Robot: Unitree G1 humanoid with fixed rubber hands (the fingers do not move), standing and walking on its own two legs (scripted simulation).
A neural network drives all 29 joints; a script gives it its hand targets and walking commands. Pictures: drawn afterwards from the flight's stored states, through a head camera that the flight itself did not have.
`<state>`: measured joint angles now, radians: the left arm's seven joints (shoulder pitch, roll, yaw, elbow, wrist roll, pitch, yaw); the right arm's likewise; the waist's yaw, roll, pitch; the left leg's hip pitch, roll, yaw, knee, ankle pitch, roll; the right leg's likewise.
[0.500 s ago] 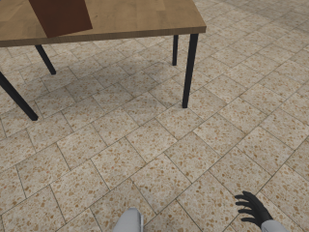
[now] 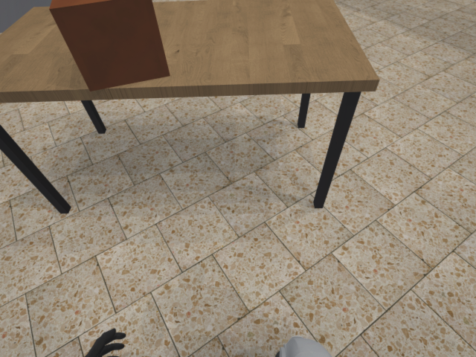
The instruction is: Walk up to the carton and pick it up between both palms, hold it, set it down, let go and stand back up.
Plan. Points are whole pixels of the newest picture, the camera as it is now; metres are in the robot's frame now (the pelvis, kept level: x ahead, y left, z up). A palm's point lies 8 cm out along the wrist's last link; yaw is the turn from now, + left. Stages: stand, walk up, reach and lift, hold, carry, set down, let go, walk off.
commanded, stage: walk up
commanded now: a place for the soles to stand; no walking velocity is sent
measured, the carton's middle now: (116, 32) +1.00 +0.33 +0.10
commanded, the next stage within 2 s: none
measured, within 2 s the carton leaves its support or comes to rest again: neither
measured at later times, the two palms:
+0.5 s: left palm (14, 349) +0.19 +0.42 -0.10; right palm (289, 227) +0.37 -0.11 -0.07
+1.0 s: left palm (8, 228) +0.42 +0.51 -0.06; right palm (251, 189) +0.50 -0.04 -0.09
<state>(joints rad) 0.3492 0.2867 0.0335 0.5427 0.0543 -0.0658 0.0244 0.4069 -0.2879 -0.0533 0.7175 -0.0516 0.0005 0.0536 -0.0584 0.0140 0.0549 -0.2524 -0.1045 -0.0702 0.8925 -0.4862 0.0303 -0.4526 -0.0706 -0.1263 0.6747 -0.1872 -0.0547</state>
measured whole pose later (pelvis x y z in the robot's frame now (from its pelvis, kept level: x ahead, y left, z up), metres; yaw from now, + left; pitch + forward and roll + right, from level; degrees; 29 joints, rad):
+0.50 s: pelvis +0.21 +0.13 +0.01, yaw +5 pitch -2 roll -1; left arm 0.49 0.32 0.05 0.67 0.03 -0.01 0.01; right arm 0.20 -0.27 -0.05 0.64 -0.03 -0.01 0.03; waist 0.02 0.00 0.10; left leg -0.38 0.03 0.05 0.71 -0.29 0.03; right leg -0.33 -0.12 0.02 1.13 -0.46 -0.03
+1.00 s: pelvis +0.38 +0.22 +0.02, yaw +3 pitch -2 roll -1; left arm 0.42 0.28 0.05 0.65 0.05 -0.06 0.05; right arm 0.28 -0.31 -0.05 0.62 -0.05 0.05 0.08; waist 0.01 0.08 0.09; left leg -0.55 0.10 0.00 1.05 -0.35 -0.04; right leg -0.28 -0.06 -0.04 0.59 -0.27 -0.02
